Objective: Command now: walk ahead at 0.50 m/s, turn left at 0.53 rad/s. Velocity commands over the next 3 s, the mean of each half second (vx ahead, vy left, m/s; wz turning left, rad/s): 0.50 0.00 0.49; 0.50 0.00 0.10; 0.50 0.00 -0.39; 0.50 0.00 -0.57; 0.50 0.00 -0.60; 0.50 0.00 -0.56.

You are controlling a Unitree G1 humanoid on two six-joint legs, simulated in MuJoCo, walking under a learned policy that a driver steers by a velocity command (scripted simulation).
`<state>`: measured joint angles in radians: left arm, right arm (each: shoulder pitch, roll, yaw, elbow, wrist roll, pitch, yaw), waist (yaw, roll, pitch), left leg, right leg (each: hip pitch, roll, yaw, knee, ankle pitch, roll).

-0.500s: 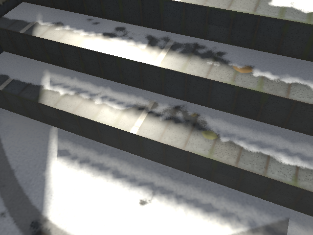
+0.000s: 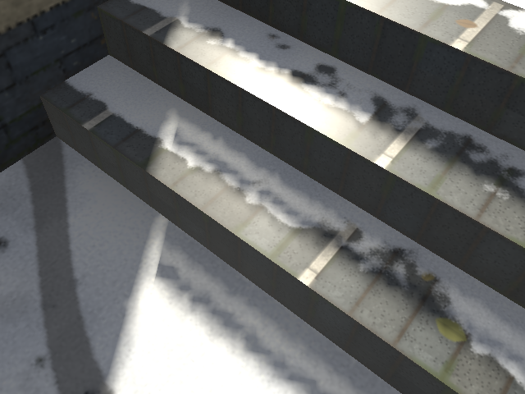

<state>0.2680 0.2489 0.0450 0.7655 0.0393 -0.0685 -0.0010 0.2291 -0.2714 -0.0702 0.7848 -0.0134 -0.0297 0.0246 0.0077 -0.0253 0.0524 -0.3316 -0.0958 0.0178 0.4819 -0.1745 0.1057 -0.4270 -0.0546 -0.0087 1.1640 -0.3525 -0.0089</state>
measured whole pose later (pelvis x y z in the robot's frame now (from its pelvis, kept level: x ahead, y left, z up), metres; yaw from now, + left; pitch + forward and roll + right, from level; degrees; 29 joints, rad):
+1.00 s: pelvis +0.46 +0.08 +0.01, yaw +16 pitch +0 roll -1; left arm 0.32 0.23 0.04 0.89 0.02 -0.04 0.00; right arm 0.21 -0.22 -0.02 0.79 -0.03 -0.06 0.01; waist 0.02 -0.02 0.03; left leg -0.26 -0.05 0.07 0.42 -0.16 0.09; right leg -0.42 -0.03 -0.02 1.17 -0.35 -0.03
